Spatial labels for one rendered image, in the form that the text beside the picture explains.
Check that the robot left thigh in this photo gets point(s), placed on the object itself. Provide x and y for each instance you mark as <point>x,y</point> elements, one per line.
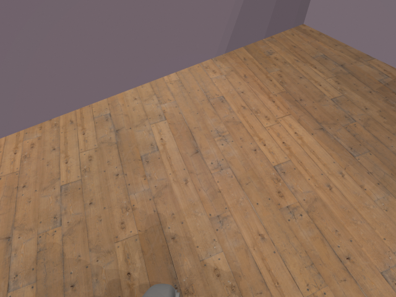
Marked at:
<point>161,290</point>

